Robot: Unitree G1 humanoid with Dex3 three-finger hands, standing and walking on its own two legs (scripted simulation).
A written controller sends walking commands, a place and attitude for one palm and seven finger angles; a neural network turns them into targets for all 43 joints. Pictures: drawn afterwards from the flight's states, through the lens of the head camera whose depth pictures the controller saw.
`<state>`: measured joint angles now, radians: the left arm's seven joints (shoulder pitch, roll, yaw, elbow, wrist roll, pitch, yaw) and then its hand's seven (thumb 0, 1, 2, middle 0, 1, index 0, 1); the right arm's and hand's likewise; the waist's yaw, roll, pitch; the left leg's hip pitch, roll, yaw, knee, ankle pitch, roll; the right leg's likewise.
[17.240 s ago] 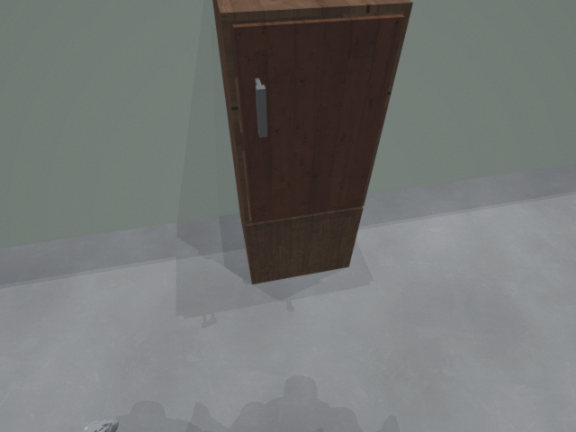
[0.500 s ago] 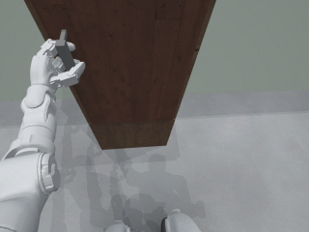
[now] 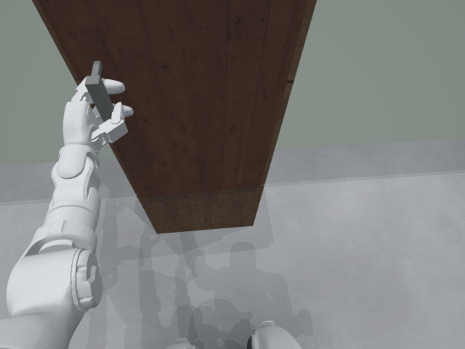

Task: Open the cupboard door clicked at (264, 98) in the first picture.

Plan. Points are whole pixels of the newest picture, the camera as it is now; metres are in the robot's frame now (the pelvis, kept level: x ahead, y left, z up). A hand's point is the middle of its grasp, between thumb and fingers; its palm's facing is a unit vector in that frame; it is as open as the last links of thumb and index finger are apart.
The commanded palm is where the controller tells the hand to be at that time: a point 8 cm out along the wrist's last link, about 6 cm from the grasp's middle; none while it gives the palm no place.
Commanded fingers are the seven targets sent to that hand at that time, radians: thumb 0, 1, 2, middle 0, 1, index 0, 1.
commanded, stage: pull the door open along its arc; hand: left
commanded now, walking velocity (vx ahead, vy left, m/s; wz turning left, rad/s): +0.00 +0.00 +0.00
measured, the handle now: (107, 100) +0.53 +0.19 +0.10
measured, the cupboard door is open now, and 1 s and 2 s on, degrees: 2 40 38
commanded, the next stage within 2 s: open thumb and fingers to let go in 0.74 s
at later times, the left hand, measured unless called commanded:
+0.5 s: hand (163, 200) +0.33 +0.09 +0.10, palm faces +0.34 -0.94 +0.08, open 6.0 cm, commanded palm +0.26 +0.14 +0.09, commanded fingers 0.00 0.90 0.90 -0.40 -1.35 -0.40 -1.35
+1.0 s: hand (188, 221) +0.29 +0.05 +0.10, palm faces +0.46 -0.89 -0.05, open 6.3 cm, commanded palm +0.24 +0.08 +0.09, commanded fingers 0.00 0.27 0.63 -0.35 -1.28 -0.35 -1.28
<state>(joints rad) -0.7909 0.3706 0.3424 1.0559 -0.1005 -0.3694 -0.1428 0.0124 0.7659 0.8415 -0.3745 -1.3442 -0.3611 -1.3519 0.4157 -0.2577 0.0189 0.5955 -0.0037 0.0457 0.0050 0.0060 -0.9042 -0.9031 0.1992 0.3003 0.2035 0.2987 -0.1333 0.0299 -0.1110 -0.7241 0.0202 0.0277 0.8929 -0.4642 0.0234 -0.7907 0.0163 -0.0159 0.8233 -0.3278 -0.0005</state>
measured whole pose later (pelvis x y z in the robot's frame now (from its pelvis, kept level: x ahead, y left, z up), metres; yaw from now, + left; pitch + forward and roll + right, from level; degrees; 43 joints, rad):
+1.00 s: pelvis +0.02 -0.06 +0.02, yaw +5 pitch +5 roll +1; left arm 0.17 -0.08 -0.23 -0.07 0.07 -0.02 0.56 0.02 0.61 0.77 -0.37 -1.30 -0.38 -1.33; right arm 0.16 -0.20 0.01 0.56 -0.06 0.08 -0.01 0.01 -0.91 -0.90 0.20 0.30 0.20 0.30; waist 0.01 0.05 -0.08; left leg -0.40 0.02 -0.06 0.75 -0.44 -0.04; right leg -0.48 0.01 -0.11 0.77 -0.38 -0.07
